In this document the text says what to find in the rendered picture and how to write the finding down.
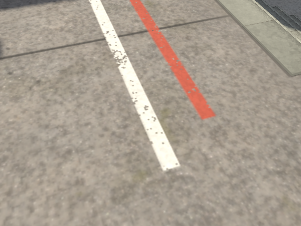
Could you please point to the stairs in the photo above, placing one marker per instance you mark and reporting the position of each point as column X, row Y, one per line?
column 294, row 31

